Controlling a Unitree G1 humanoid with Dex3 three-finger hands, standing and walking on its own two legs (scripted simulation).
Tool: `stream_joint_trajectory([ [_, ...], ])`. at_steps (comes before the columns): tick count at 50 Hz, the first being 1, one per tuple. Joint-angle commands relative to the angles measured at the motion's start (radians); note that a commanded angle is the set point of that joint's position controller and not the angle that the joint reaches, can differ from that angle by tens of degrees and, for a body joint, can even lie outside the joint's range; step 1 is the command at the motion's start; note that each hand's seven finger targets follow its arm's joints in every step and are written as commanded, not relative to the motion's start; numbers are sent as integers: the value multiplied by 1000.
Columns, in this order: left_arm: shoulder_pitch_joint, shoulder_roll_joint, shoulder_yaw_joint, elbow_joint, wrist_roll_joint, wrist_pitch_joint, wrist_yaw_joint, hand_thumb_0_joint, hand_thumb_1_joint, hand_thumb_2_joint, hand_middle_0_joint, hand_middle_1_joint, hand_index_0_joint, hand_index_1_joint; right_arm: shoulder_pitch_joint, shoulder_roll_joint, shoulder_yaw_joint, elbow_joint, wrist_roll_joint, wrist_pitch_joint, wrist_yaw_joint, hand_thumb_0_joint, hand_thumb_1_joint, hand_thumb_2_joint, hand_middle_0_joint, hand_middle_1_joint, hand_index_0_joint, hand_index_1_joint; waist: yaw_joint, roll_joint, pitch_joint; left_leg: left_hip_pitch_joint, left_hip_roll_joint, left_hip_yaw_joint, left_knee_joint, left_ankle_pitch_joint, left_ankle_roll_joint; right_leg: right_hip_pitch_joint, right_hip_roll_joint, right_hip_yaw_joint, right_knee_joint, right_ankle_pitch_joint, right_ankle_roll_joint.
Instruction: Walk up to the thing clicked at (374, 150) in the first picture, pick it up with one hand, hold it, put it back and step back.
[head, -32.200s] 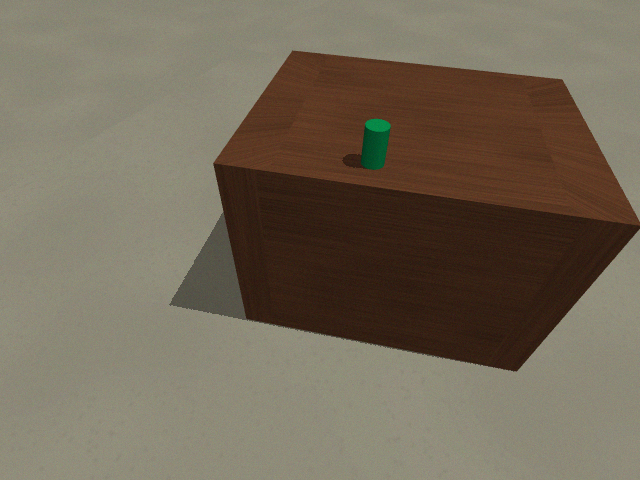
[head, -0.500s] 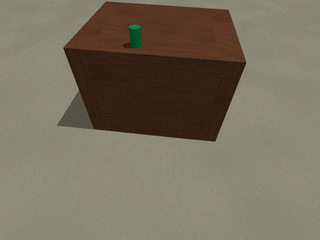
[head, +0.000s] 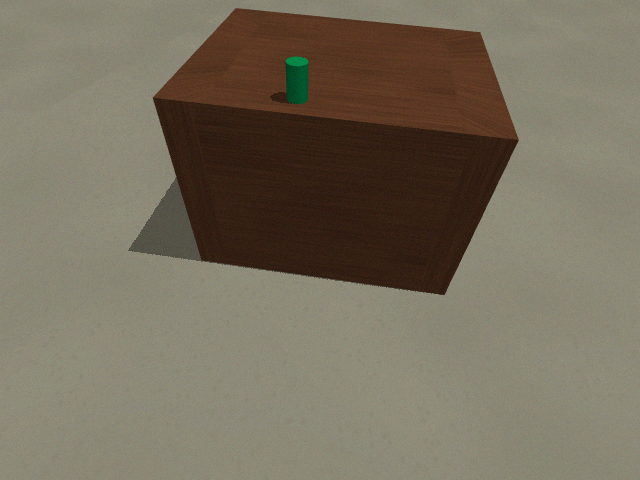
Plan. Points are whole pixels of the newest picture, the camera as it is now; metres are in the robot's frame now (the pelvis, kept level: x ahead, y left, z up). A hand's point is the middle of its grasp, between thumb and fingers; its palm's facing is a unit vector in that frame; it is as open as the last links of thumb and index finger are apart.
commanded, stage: step back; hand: left
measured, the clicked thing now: (297, 80) +1.08 +0.10 -0.01
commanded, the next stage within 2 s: stand in 0.32 s
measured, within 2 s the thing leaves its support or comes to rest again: neither
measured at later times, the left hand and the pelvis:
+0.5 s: hand (148, 473) +0.17 +0.24 -0.13, palm faces -0.03 -0.94 -0.35, open 7.4 cm; pelvis +0.05 +0.00 +0.01, yaw -1 degrees
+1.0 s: hand out of the picture +0.10 +0.24 -0.13, palm faces -0.03 -0.94 -0.35, open 7.4 cm; pelvis +0.02 -0.01 +0.02, yaw -1 degrees
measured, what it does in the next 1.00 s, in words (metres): stands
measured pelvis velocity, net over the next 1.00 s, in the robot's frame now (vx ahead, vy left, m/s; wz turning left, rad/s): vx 0.02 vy -0.01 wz -0.02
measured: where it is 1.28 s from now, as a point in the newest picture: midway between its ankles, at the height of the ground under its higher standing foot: outside the picture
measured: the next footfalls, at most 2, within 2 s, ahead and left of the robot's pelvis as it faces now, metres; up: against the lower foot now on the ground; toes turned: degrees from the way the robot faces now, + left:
none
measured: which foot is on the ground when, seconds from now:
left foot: down 0.00-1.00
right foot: down 0.00-1.00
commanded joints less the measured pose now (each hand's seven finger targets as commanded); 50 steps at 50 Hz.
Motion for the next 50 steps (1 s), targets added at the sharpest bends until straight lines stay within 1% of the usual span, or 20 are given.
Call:
stream_joint_trajectory([
  [1, -70, 210, 32, -66, -24, -9, 9, 0, 900, 900, -200, -300, -200, -300, -105, -288, -47, -84, 2, -36, -20, 0, -900, -900, 200, 300, 200, 300, -30, 130, -2, -82, 311, -428, -359, -343, 213, -68, 34, 45, 121, -188, -18],
  [3, -55, 183, 31, -51, -25, -13, 9, 0, 900, 900, -200, -300, -200, -300, -101, -245, -35, -79, -5, -42, -25, 0, -900, -900, 200, 300, 200, 300, -27, 158, -12, 35, 252, -303, -295, -105, 163, -120, 38, 48, 59, -121, -25],
  [6, -43, 160, 27, -32, -24, -17, 15, 0, 900, 900, -200, -300, -200, -300, -90, -242, -35, -55, 6, -43, -27, 0, -900, -900, 200, 300, 200, 300, -32, 217, -70, 87, 226, -221, -198, 244, 140, -32, 61, 3, -72, -22, -16],
  [8, -27, 146, 24, -20, -18, -29, 24, 0, 900, 900, -200, -300, -200, -300, -117, -223, -27, -61, 21, -30, -30, 0, -900, -900, 200, 300, 200, 300, -8, 210, -110, 89, 205, -144, -104, 447, 110, 87, 68, -17, -270, 166, -19],
  [9, -28, 180, 34, -15, -11, -36, 29, 0, 900, 900, -200, -300, -200, -300, -121, -191, -18, -64, 34, -27, -31, 0, -900, -900, 200, 300, 200, 300, -6, 147, -147, 69, 171, -100, -45, 481, 78, 168, 44, 22, -269, 300, -27],
  [10, -12, 218, 42, -6, -9, -40, 34, 0, 900, 900, -200, -300, -200, -300, -126, -165, -9, -76, 43, -28, -34, 0, -900, -900, 200, 300, 200, 300, -3, 63, -181, 0, 123, -59, 22, 412, 46, 251, -16, 105, -230, 473, -52],
  [11, -39, 246, 43, -15, -14, -41, 33, 0, 900, 900, -200, -300, -200, -300, -117, -139, -2, -71, 46, -27, -36, 0, -900, -900, 200, 300, 200, 300, -20, 0, -189, -34, 77, -31, 24, 243, 23, 245, -90, 202, -228, 456, -96],
  [12, -111, 268, 43, -36, -14, -37, 27, 0, 900, 900, -200, -300, -200, -300, -83, -133, 0, -51, 41, -26, -38, 0, -900, -900, 200, 300, 200, 300, -45, -57, -174, 23, 59, -15, -1, 81, 11, 165, -149, 244, -214, 431, -140],
  [13, -166, 247, 36, -49, -14, -33, 25, 0, 900, 900, -200, -300, -200, -300, -66, -142, -4, -27, 33, -27, -40, 0, -900, -900, 200, 300, 200, 300, -68, -60, -150, 67, 74, -30, -65, 82, 15, 113, -141, 211, -207, 424, -131],
  [14, -180, 219, 26, -58, -17, -30, 25, 0, 900, 900, -200, -300, -200, -300, -71, -163, -10, -15, 30, -32, -38, 0, -900, -900, 200, 300, 200, 300, -72, -47, -151, 111, 99, -53, -117, 179, 29, 95, -97, 150, -191, 446, -91],
  [15, -181, 196, 20, -58, -19, -29, 25, 0, 900, 900, -200, -300, -200, -300, -96, -185, -14, -12, 28, -37, -37, 0, -900, -900, 200, 300, 200, 300, -58, -28, -149, 103, 125, -71, -126, 296, 47, 115, -45, 88, -166, 475, -57],
  [16, -135, 158, -5, -27, -40, -33, 23, 0, 900, 900, -200, -300, -200, -300, -124, -201, -5, -8, 24, -40, -29, 0, -900, -900, 200, 300, 200, 300, -26, -18, -141, 157, 135, -94, -130, 434, 57, 111, -23, 89, -199, 522, -27],
  [18, -133, 180, -5, -9, -38, -38, 27, 0, 900, 900, -200, -300, -200, -300, -102, -186, -4, 3, 28, -41, -28, 0, -900, -900, 200, 300, 200, 300, -46, -30, -158, 182, 139, -75, -117, 537, 55, 161, -32, 86, -201, 619, -19],
  [20, -154, 182, -3, -3, -35, -37, 31, 0, 900, 900, -200, -300, -200, -300, -105, -175, 4, 11, 34, -38, -31, 0, -900, -900, 200, 300, 200, 300, -48, -18, -144, 174, 137, -65, -151, 556, 45, 189, -30, 80, -196, 646, -21],
  [28, -199, 171, -12, 17, -28, -36, 27, 0, 900, 900, -200, -300, -200, -300, -179, -164, 15, 20, 39, -25, -26, 0, -900, -900, 200, 300, 200, 300, -47, 23, -154, 205, 132, -50, -231, 430, 26, 241, -40, 82, -308, 566, -11],
  [30, -213, 169, -13, 24, -27, -34, 24, 0, 900, 900, -200, -300, -200, -300, -194, -159, 21, 26, 39, -25, -24, 0, -900, -900, 200, 300, 200, 300, -47, 39, -125, 206, 131, -54, -263, 369, 19, 220, -35, 84, -338, 488, -8],
  [31, -213, 171, -13, 26, -26, -35, 23, 0, 900, 900, -200, -300, -200, -300, -199, -162, 19, 28, 38, -27, -23, 0, -900, -900, 200, 300, 200, 300, -46, 45, -148, 234, 137, -52, -263, 397, 19, 229, -41, 83, -337, 515, -12],
  [38, -223, 175, -14, 51, -24, -34, 18, 0, 900, 900, -200, -300, -200, -300, -209, -161, 25, 47, 36, -25, -17, 0, -900, -900, 200, 300, 200, 300, -45, 35, -83, 188, 132, -64, -332, 213, 12, 199, -32, 88, -404, 333, -6],
  [43, -221, 174, -16, 58, -24, -38, 14, 0, 900, 900, -200, -300, -200, -300, -199, -168, 25, 57, 33, -29, -16, 0, -900, -900, 200, 300, 200, 300, -46, 34, -113, 210, 140, -64, -332, 236, 12, 209, -39, 92, -408, 353, -7],
  [50, -193, 179, -20, 71, -21, -34, 13, 0, 900, 900, -200, -300, -200, -300, -179, -168, 24, 70, 31, -23, -10, 0, -900, -900, 200, 300, 200, 300, -46, 13, -60, 188, 131, -69, -346, 86, 17, 127, -34, 104, -451, 174, -3],
])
